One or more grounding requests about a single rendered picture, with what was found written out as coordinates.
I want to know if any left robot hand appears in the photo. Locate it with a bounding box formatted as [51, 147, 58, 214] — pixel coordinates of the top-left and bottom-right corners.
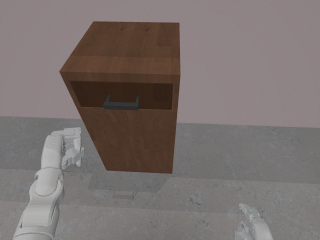
[41, 127, 84, 171]

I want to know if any handle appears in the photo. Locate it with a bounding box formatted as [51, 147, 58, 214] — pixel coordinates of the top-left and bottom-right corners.
[103, 95, 140, 111]

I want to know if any right robot hand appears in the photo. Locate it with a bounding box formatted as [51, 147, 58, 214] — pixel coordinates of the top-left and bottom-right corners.
[234, 202, 273, 240]

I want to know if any drawer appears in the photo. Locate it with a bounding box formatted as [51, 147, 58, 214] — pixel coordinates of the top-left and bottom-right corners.
[70, 80, 173, 110]

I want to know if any cabinet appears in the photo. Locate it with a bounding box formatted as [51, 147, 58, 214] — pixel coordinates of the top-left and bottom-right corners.
[59, 21, 181, 174]

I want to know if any left robot forearm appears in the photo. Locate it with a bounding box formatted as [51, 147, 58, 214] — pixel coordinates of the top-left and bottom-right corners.
[12, 167, 65, 240]

